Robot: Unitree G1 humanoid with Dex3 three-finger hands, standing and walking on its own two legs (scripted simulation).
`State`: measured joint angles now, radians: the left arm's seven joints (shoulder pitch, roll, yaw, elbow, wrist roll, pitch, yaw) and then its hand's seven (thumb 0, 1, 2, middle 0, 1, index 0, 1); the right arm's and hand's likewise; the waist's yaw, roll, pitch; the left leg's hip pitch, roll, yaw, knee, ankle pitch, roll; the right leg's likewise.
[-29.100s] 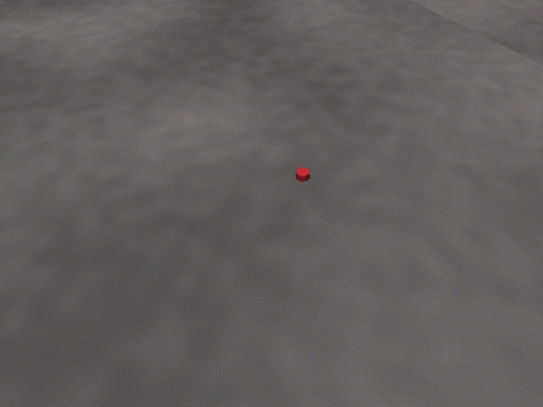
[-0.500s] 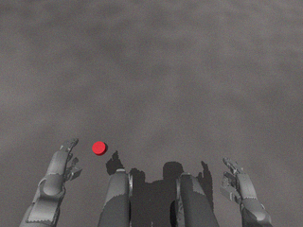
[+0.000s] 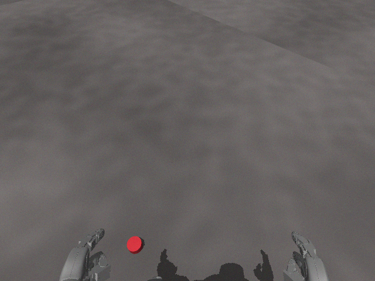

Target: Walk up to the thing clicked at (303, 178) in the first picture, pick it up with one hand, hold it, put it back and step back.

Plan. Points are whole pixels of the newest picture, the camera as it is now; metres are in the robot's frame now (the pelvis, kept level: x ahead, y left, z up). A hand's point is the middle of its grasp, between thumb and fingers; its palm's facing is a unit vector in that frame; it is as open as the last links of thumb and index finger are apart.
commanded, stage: home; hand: left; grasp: from above
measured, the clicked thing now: (134, 244) +0.40 +0.27 -0.69
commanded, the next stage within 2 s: stand in 1.98 s
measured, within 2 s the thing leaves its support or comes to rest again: neither
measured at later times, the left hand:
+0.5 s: hand (110, 277) +0.16 +0.17 -0.04, palm faces +0.06 -0.98 -0.20, open 7.4 cm
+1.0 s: hand (110, 278) +0.16 +0.17 -0.04, palm faces +0.05 -0.98 -0.20, open 7.4 cm
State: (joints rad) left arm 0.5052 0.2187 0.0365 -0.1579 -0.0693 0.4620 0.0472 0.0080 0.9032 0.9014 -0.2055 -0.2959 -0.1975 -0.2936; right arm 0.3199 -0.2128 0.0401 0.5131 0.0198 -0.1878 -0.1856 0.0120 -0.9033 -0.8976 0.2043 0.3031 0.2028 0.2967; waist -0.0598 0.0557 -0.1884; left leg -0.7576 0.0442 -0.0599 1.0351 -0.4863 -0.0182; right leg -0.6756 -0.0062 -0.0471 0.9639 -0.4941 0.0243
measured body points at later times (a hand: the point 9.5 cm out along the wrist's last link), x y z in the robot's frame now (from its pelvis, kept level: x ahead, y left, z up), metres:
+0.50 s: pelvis +0.00 -0.01 +0.00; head +0.01 -0.01 +0.45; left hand +0.15 +0.22 -0.03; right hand +0.17 -0.25 -0.06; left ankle +0.01 +0.12 -0.68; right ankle -0.01 -0.14 -0.68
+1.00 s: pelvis -0.01 -0.01 +0.00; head +0.01 -0.01 +0.45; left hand +0.15 +0.22 -0.02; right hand +0.16 -0.25 -0.06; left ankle +0.01 +0.13 -0.68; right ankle -0.01 -0.14 -0.68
